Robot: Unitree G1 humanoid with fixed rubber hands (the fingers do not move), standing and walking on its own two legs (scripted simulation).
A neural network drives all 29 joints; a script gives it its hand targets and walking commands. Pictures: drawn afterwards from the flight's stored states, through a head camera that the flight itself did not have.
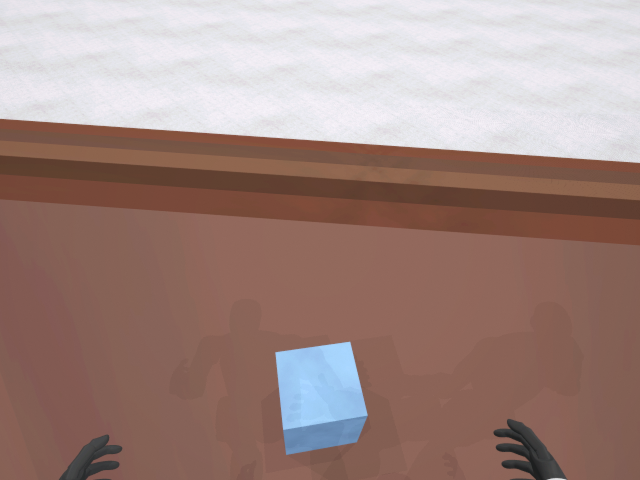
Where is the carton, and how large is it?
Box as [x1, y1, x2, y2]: [275, 342, 367, 454]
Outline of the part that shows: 349,342 275,352 286,454 355,442 357,440 367,414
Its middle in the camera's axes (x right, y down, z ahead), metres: -0.01 +0.45 +1.10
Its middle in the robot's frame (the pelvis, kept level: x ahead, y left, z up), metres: +0.43 -0.03 -0.65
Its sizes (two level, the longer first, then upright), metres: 0.210 0.200 0.250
